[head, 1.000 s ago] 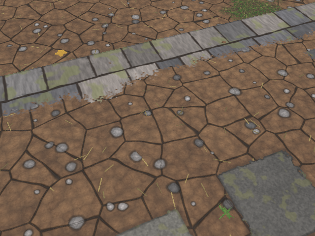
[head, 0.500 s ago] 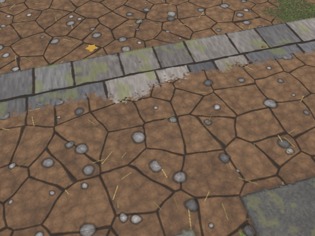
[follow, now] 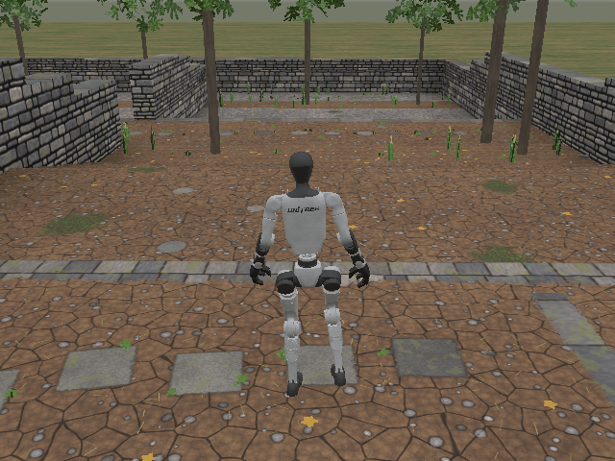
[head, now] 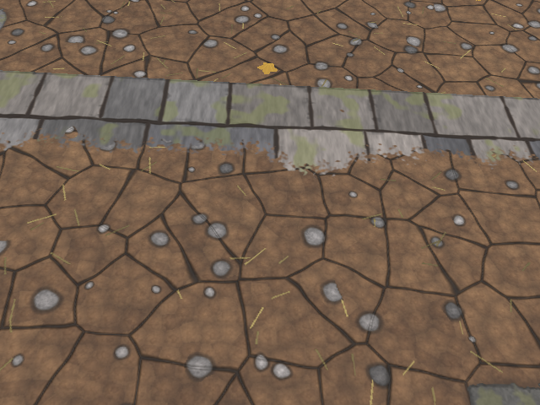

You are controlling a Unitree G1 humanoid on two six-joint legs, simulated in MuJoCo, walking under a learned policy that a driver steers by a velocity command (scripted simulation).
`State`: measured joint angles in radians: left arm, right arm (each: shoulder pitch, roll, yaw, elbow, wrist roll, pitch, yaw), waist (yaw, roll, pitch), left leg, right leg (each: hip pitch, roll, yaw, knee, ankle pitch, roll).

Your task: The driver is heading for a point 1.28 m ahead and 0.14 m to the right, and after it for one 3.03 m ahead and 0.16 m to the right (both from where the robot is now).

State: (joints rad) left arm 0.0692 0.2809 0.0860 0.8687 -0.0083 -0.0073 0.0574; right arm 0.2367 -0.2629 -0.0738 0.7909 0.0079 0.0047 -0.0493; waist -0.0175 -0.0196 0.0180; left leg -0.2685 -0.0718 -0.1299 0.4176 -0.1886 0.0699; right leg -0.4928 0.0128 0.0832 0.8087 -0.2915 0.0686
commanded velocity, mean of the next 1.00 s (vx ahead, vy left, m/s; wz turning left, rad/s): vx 0.28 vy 0.00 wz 0.10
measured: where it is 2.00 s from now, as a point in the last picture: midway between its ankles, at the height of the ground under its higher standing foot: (252, 267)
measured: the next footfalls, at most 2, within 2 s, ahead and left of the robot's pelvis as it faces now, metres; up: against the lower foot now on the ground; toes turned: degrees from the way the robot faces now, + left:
right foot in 0.16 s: +0.06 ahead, -0.15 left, +0.00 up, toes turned +5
left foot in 0.54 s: +0.09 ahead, +0.11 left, +0.00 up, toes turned +4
